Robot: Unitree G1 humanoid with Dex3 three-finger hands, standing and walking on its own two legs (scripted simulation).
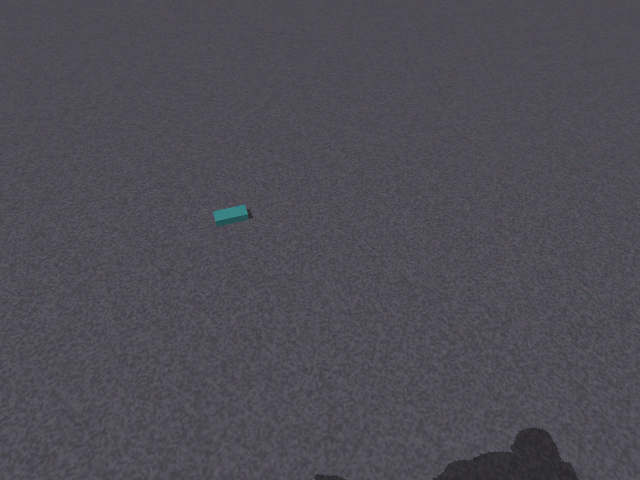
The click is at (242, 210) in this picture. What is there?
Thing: flat box
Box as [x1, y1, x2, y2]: [213, 205, 248, 226]
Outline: 245,206 240,205 213,211 216,225 217,226 248,219
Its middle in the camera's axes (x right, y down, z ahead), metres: -0.42 -0.12 +1.78
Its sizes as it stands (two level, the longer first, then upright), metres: 0.146 0.069 0.033
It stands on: the floor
